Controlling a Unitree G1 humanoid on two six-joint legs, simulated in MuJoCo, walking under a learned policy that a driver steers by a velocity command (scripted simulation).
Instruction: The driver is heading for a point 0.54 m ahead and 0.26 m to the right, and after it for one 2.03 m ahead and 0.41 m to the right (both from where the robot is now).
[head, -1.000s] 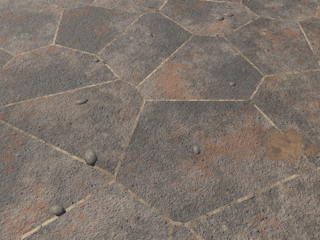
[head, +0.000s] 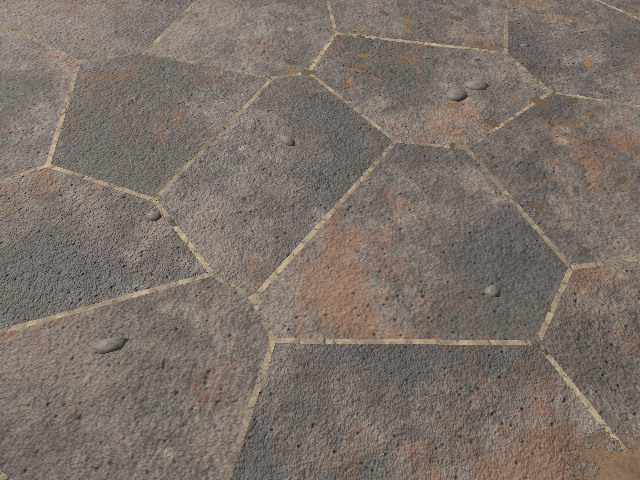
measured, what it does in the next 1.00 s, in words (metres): walks ahead, turning right: right foot, then left foot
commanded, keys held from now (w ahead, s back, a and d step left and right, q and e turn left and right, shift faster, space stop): w+e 0.70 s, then e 0.22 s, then q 0.08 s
